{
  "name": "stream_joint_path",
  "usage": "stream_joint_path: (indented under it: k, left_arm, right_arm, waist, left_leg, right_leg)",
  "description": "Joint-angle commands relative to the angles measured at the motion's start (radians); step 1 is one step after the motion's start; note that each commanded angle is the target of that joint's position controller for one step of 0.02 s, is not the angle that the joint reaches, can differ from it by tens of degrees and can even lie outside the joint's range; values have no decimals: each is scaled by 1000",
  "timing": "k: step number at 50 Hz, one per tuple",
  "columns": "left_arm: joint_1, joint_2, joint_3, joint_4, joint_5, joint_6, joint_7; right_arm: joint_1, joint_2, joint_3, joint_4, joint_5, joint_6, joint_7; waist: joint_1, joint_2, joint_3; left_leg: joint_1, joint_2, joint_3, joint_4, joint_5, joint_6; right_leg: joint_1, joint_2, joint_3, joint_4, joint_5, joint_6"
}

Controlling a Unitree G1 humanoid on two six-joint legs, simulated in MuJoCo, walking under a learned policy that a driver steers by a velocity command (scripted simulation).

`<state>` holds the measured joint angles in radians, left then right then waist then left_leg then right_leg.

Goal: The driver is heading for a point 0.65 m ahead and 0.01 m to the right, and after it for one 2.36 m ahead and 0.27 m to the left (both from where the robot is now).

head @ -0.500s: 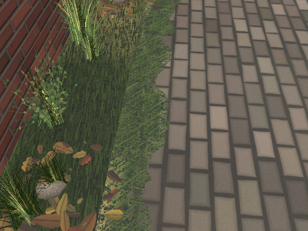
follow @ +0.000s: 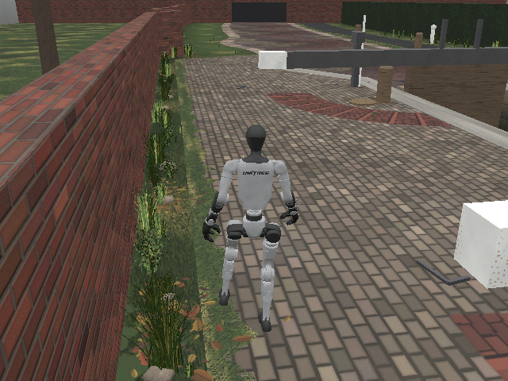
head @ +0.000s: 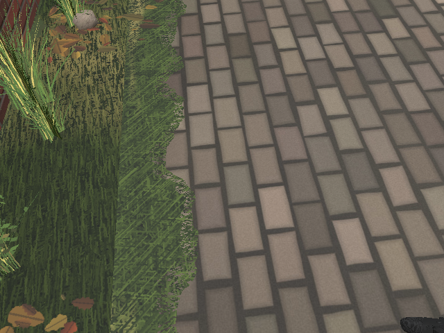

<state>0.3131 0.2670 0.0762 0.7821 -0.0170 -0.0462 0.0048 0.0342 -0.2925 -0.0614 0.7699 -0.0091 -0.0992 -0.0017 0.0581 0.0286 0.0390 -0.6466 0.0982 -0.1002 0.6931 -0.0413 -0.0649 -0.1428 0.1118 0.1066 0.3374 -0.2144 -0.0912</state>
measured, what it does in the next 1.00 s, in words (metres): walks ahead: left foot, then right foot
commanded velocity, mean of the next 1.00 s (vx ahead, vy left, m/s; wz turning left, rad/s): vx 0.45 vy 0.00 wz -0.17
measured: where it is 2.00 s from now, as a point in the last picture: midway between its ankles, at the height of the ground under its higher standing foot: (282, 281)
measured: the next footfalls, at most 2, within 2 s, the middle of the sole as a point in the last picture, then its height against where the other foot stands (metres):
left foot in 0.16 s outside the picture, level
right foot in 0.64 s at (306, 326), level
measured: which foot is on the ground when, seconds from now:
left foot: up 0.00-0.14, down 0.16-0.66, up 0.68-1.00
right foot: down 0.00-0.16, up 0.18-0.62, down 0.64-1.00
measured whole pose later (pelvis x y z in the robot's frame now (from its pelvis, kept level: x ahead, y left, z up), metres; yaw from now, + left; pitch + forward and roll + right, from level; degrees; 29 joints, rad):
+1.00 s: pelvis +0.51 -0.07 +0.00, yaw -7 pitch +1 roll -2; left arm 0.26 0.26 0.06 0.81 0.02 -0.06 0.02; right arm 0.13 -0.29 -0.05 0.81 0.01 -0.04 0.02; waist 0.04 0.05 0.04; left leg -0.63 0.07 -0.03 0.71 -0.02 -0.02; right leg -0.08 0.05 -0.13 0.27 -0.22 -0.05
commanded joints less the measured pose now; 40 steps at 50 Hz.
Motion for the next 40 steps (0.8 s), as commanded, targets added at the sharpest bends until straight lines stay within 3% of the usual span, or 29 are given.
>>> stream_joint_path:
  k: [1,5,7,8,9,10,11,12,13,14,17,19,22,24,28,30,31,32,33,34,35,36,37,38,40]
  left_arm:
    - [17,180,48,-55,-6,-6,10]
    - [33,165,46,-49,-7,4,17]
    - [12,140,37,-62,-1,7,18]
    - [7,86,17,-79,8,4,13]
    - [143,18,-3,-101,-11,-7,12]
    - [170,80,-1,-90,-24,-12,13]
    - [95,154,17,-82,-25,-11,12]
    - [20,159,18,-95,-13,-8,14]
    - [-32,148,18,-111,0,-11,13]
    - [-42,134,20,-116,2,-11,9]
    - [-34,79,7,-119,0,-6,0]
    - [-89,62,-4,-141,10,-10,-2]
    - [-177,43,-18,-159,9,-20,-13]
    - [-237,45,-21,-170,4,-25,-20]
    - [-319,66,-18,-203,-5,-29,-33]
    - [-284,91,-7,-199,-2,-31,-37]
    - [-200,115,8,-174,4,-31,-34]
    - [-55,162,33,-128,9,-29,-26]
    - [128,245,56,-100,19,-22,-12]
    - [143,299,60,-87,17,-18,-18]
    - [128,205,36,-94,9,-21,-23]
    - [62,173,22,-100,7,-26,-24]
    - [1,153,14,-106,12,-28,-26]
    - [-58,125,6,-112,22,-31,-29]
    - [-106,101,3,-105,33,-45,-28]
  right_arm:
    - [-98,-54,-5,-84,14,-15,9]
    - [-80,-112,-23,-92,20,-33,22]
    - [58,-142,-42,-56,14,-44,18]
    - [196,-187,-56,-39,-5,-49,12]
    - [328,-280,-80,-8,-22,-38,9]
    - [346,-219,-68,10,5,-31,20]
    - [292,-141,-46,-4,15,-26,21]
    - [239,-112,-36,-12,7,-17,21]
    - [198,-90,-27,-8,0,-12,22]
    - [180,-71,-18,-4,-8,-12,20]
    - [190,-81,-20,20,5,-20,20]
    - [203,-117,-29,34,13,-21,16]
    - [223,-145,-34,50,21,-10,11]
    - [257,-157,-35,66,28,-2,11]
    - [318,-173,-36,103,39,17,11]
    - [311,-190,-40,112,42,28,8]
    - [298,-188,-37,112,45,32,5]
    - [305,-160,-26,111,38,33,3]
    - [304,-98,1,79,5,28,2]
    - [401,-12,27,65,11,6,7]
    - [334,-122,1,72,33,-8,13]
    - [255,-151,-9,44,49,-17,18]
    - [221,-138,-7,43,41,-17,14]
    - [213,-129,-10,48,27,-9,12]
    - [268,-93,-8,71,29,21,10]
  waist:
    - [16,-108,-30]
    - [-10,-143,-41]
    - [-87,-156,-93]
    - [-151,-95,-214]
    - [-119,191,-371]
    - [-121,273,-367]
    - [-140,153,-220]
    - [-134,78,-134]
    - [-119,52,-65]
    - [-94,67,-41]
    - [-69,82,-39]
    - [-75,60,-30]
    - [-102,49,-22]
    - [-124,49,-13]
    - [-137,60,11]
    - [-96,68,-7]
    - [-43,59,-55]
    - [21,35,-149]
    - [85,-110,-301]
    - [18,-352,-388]
    - [52,-222,-320]
    - [39,-185,-197]
    - [9,-117,-136]
    - [-23,-102,-82]
    - [-78,-114,-80]
  left_leg:
    - [168,-81,59,-137,147,-5]
    - [201,-83,17,-211,30,37]
    - [386,-86,41,-259,-6,82]
    - [621,34,-63,-233,-47,139]
    - [982,267,-484,-295,-251,300]
    - [1007,324,-730,-395,-505,337]
    - [886,279,-603,-419,-566,294]
    - [762,233,-458,-421,-465,261]
    - [644,192,-355,-442,-343,257]
    - [571,161,-283,-462,-255,251]
    - [509,135,-173,-517,-115,275]
    - [511,144,-127,-546,-40,293]
    - [503,115,-30,-559,22,274]
    - [505,104,10,-553,35,259]
    - [592,152,3,-513,53,239]
    - [623,165,12,-446,167,219]
    - [611,138,49,-343,313,197]
    - [547,87,96,-160,373,168]
    - [339,26,148,177,85,121]
    - [-5,-133,106,466,-522,78]
    - [-118,-77,8,572,-535,89]
    - [-165,-34,25,572,-439,104]
    - [-128,5,44,531,-352,102]
    - [-82,25,43,480,-301,89]
    - [42,35,34,436,-276,63]
  right_leg:
    - [-120,-199,157,-90,154,-125]
    - [2,-251,277,32,114,-101]
    - [-10,-211,277,157,185,-64]
    - [-100,-152,214,388,133,-29]
    - [-425,-8,69,737,-189,50]
    - [-596,-48,75,907,-378,63]
    - [-647,-93,87,967,-296,65]
    - [-632,-128,45,962,-225,66]
    - [-612,-152,34,907,-177,65]
    - [-569,-180,34,855,-141,60]
    - [-515,-204,-5,730,-105,65]
    - [-530,-221,-29,612,-34,79]
    - [-479,-214,-66,416,123,87]
    - [-431,-193,-91,321,192,93]
    - [-412,-172,-100,223,166,66]
    - [-328,-149,-119,175,123,37]
    - [-193,-124,-143,137,130,15]
    - [23,-123,-139,137,136,-15]
    - [314,-336,106,163,166,-87]
    - [528,-511,549,26,-46,-230]
    - [474,-486,564,-26,-169,-203]
    - [361,-452,430,-43,-124,-171]
    - [239,-409,328,-65,-20,-156]
    - [135,-383,239,-90,151,-147]
    - [20,-358,102,-113,457,-138]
